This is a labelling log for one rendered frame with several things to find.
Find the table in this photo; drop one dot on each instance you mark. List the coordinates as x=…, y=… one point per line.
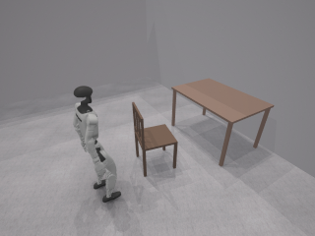
x=230, y=104

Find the chair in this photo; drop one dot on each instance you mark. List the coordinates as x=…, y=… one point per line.
x=151, y=138

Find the robot left upper arm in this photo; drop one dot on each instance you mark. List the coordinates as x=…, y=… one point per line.
x=75, y=120

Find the robot right forearm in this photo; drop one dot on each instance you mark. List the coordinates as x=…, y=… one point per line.
x=91, y=149

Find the robot left forearm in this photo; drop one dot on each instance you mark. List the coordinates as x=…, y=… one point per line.
x=79, y=133

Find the robot left hand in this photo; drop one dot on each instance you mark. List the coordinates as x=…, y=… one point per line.
x=84, y=146

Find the right robot shin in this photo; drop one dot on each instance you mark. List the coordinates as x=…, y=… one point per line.
x=110, y=184

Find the robot right upper arm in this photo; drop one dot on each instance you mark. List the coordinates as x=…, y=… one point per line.
x=91, y=124

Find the robot right hand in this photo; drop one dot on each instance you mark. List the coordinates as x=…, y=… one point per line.
x=99, y=167

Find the humanoid robot head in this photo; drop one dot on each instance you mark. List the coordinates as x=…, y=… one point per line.
x=84, y=91

